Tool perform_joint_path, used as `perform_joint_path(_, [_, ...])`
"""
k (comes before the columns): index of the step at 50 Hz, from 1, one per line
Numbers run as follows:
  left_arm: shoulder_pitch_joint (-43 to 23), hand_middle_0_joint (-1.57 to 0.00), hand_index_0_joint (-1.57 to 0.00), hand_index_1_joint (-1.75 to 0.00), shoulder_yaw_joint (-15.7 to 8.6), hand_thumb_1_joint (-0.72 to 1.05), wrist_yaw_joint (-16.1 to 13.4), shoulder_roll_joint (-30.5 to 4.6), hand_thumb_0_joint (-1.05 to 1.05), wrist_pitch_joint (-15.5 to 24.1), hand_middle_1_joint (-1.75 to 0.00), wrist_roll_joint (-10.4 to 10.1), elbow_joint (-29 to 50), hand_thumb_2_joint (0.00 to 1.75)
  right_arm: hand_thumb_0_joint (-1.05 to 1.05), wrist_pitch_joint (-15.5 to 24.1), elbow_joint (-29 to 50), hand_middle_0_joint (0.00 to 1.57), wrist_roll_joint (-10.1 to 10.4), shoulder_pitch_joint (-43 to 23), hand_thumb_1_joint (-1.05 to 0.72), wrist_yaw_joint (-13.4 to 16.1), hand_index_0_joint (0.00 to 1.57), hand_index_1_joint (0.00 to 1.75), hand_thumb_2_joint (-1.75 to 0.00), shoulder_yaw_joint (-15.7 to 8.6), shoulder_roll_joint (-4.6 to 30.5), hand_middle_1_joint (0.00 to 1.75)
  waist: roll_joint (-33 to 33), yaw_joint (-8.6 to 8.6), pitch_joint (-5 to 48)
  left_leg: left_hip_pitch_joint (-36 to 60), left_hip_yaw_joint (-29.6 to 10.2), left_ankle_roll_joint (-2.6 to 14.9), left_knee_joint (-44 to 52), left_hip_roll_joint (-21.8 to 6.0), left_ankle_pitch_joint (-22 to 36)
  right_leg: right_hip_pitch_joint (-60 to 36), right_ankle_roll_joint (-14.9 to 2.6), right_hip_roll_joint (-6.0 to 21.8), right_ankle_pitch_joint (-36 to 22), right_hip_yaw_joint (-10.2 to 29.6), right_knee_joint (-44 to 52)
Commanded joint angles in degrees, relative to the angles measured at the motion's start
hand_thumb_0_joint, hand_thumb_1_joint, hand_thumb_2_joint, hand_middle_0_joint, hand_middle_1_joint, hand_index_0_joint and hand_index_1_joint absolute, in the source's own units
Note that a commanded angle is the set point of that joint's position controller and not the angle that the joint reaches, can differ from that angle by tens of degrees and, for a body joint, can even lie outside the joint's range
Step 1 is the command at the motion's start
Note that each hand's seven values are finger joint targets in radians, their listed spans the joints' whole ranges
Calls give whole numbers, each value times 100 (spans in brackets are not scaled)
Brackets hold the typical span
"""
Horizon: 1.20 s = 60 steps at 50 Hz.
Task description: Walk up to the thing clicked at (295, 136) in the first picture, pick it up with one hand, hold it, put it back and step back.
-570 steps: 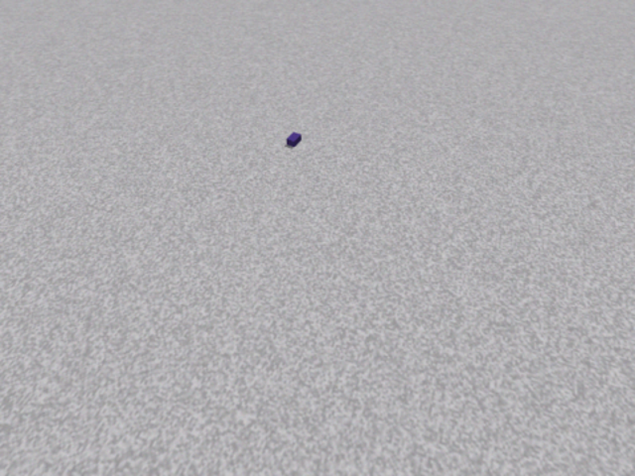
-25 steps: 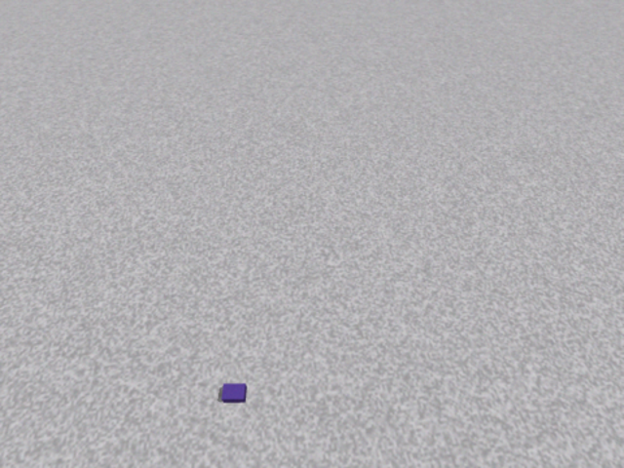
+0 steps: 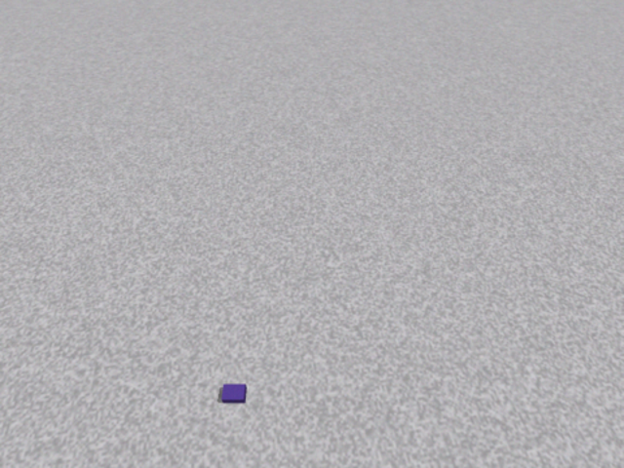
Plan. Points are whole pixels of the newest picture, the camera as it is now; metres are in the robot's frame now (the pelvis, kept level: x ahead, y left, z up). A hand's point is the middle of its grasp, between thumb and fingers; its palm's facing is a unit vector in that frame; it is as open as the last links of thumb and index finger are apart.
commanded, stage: stand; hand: left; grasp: from above
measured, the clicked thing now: (234, 393) +0.43 +0.26 -0.77
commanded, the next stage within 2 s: rise first in 0.62 s
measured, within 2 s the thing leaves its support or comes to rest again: neither
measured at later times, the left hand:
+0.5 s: hand out of the picture +0.07 +0.25 -0.16, palm faces -0.03 -0.94 -0.34, open 7.4 cm
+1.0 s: hand (154, 461) +0.15 +0.25 -0.17, palm faces -0.03 -0.94 -0.34, open 9.4 cm
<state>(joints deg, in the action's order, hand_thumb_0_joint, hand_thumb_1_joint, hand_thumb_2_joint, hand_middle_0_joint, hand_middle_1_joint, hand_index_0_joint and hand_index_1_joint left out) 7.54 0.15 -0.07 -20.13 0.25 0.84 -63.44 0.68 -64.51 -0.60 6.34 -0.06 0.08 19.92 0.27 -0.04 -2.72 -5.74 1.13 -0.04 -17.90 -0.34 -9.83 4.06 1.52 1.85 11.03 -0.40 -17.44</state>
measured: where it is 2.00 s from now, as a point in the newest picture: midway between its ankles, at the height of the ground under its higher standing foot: outside the picture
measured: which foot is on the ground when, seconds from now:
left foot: down 0.00-1.00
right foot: down 0.00-1.00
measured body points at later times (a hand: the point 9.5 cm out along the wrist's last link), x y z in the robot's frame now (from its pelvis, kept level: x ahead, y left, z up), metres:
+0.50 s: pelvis +0.00 +0.00 +0.00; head +0.01 +0.00 +0.45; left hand +0.07 +0.30 -0.13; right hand +0.07 -0.30 -0.13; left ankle +0.00 +0.12 -0.75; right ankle -0.02 -0.14 -0.75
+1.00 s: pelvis -0.02 +0.00 -0.02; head +0.04 +0.01 +0.42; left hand +0.15 +0.30 -0.15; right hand +0.08 -0.27 -0.14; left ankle +0.00 +0.12 -0.75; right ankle -0.02 -0.14 -0.75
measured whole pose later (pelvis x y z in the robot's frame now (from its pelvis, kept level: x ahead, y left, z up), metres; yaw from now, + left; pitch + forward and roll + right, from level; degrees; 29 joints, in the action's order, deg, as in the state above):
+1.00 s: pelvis -0.02 +0.00 -0.02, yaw +0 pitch +7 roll +0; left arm -2.6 -8.6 1.9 -20.1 -0.4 6.8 -57.8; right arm 2.4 -44.6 1.3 12.4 1.5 -1.0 13.8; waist 1.3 -1.5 -0.2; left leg -26.6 0.8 -0.3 -36.2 -1.4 -16.3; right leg 24.7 0.9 1.0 17.3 -0.3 -35.3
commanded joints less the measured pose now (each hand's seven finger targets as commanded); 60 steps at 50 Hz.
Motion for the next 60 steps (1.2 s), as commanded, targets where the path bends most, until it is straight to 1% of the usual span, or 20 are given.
perform_joint_path(1, [-90,-20,-20,-30,-238,90,-48,-1234,0,128,-30,-1,301,90,0,105,324,20,10,-209,-90,38,20,30,-90,-271,1277,30,-19,18,233,86,-599,118,322,-711,524,226,-242,590,-423,438,315])
perform_joint_path(5, [-191,-20,-20,-30,-239,90,-56,-1254,0,152,-30,2,355,90,0,105,340,20,-3,-180,-90,40,20,30,-90,-274,1243,30,-1,-23,439,163,-570,129,199,-723,815,127,-241,639,-783,465,278])
perform_joint_path(13, [-156,-20,-20,-30,-237,90,-60,-1261,0,150,-30,-9,337,90,0,108,326,20,-4,-151,-90,45,20,30,-90,-264,1244,30,-41,-17,408,108,-560,124,178,-723,940,74,-231,629,-918,449,258])
perform_joint_path(19, [-117,-20,-20,-30,-222,90,-62,-1218,0,134,-30,-9,324,90,0,106,322,20,4,-148,-90,49,20,30,-90,-250,1244,30,-60,6,334,41,-571,127,216,-722,929,102,-224,608,-837,421,249])
perform_joint_path(24, [-115,-20,-20,-30,-223,90,-56,-1215,0,130,-30,-14,307,90,0,93,300,20,9,-110,-90,42,20,30,-90,-260,1259,30,-4,-6,157,-33,-595,116,262,-701,549,228,-237,597,-459,443,331])
perform_joint_path(35, [-152,-20,-20,-30,-232,90,-60,-1234,0,153,-30,-15,319,90,0,118,332,20,11,-132,-90,46,20,30,-90,-244,1228,30,1,-15,420,141,-596,129,183,-753,1147,33,-218,630,-1021,415,206])
perform_joint_path(36, [-129,-22,-21,-35,-239,83,-58,-1245,0,156,-34,-9,339,91,0,114,348,20,9,-162,-91,52,20,30,-90,-262,1258,30,-19,3,506,240,-560,140,126,-754,1187,51,-229,637,-1087,406,192])
perform_joint_path(37, [-2140,-30,-26,-43,-307,75,-166,-368,0,687,-41,-317,2349,91,0,387,1937,20,413,-53,-98,178,20,30,-92,-13,334,30,-286,-679,23,-584,137,54,-224,46,222,1457,-188,-174,-631,-24,-241])
perform_joint_path(38, [-2983,-29,-25,-51,-405,67,-197,-633,0,659,-49,-321,2136,88,0,376,1693,20,421,163,-92,234,20,30,-91,-50,502,30,-48,-501,201,-559,102,69,-278,53,-65,1192,-191,-159,-283,-83,-260])
perform_joint_path(39, [-1791,-26,-22,-56,-515,59,-185,-708,0,368,-52,-225,705,93,0,312,1547,20,401,374,-93,258,20,30,-91,-64,575,30,198,-475,21,-756,117,86,-376,97,-348,1333,-222,-211,84,-156,-273])
perform_joint_path(40, [-1418,-26,-23,-62,-691,51,-116,-925,0,278,-60,-161,463,88,0,256,1720,20,394,427,-89,254,20,30,-90,-161,630,30,245,-246,24,-1027,120,82,-575,37,-245,1417,-227,-233,114,-206,-457])
perform_joint_path(42, [-1935,-25,-25,-73,-990,36,-27,-1549,0,319,-72,77,769,85,0,290,1930,20,323,612,-90,327,20,30,-90,-326,676,30,152,-157,880,-1017,84,79,-940,56,64,1399,-231,-211,-196,-143,-836])
perform_joint_path(44, [-984,-23,-25,-80,-1100,21,149,-1344,0,214,-82,400,302,82,0,324,2114,20,198,821,-91,258,20,30,-90,-466,615,30,41,-91,1407,-1321,58,61,-1414,100,368,1476,-246,-185,-526,-121,-1315])
perform_joint_path(45, [-576,-23,-25,-83,-1186,13,212,-1287,0,136,-85,548,234,81,0,328,2247,20,164,852,-90,224,20,30,-89,-506,599,30,-56,84,1611,-1411,45,35,-1545,132,551,1449,-282,-195,-599,-137,-1468])
perform_joint_path(47, [-439,-26,-28,-83,-1304,-3,204,-1331,0,34,-85,664,888,79,0,343,2558,20,179,793,-89,205,20,30,-89,-559,539,30,-451,258,1963,-1319,73,-21,-1564,155,728,1346,-298,-203,-666,-116,-1581])
perform_joint_path(50, [-599,-27,-27,-85,-980,-26,128,-902,0,-353,-85,847,1044,80,0,344,2933,20,214,571,-87,177,20,30,-89,-487,457,30,-380,82,1382,-1757,-3,-50,-1644,91,337,1877,-301,-259,-190,-191,-1644])
perform_joint_path(51, [-775,-27,-26,-85,-1043,-33,99,-1036,0,-453,-84,898,1211,82,0,361,3051,20,229,473,-88,165,20,30,-89,-502,482,30,-250,41,1352,-1901,-37,-33,-1748,59,183,2018,-300,-275,-33,-214,-1731])
perform_joint_path(54, [-710,-29,-28,-87,-1092,-38,42,-973,0,-642,-87,937,1558,81,0,441,3265,20,214,546,-90,122,20,30,-90,-508,417,30,-118,-14,1373,-2345,-60,6,-2130,28,-263,2511,-292,-297,418,-222,-2078])
perform_joint_path(58, [-691,-32,-31,-84,-1178,-36,21,-941,0,-555,-83,1020,2329,79,0,646,3435,20,174,689,-90,114,20,30,-90,-559,361,30,-145,-86,1721,-2731,-104,25,-2743,-18,-358,3075,-267,-297,499,-203,-2741])
perform_joint_path(60, [-543,-31,-30,-84,-1333,-37,6,-1104,0,-488,-82,1073,2779,81,0,732,3552,20,161,693,-90,150,20,30,-90,-578,334,30,-283,-70,1989,-2791,-98,23,-2973,-22,-337,3264,-266,-281,484,-165,-3000])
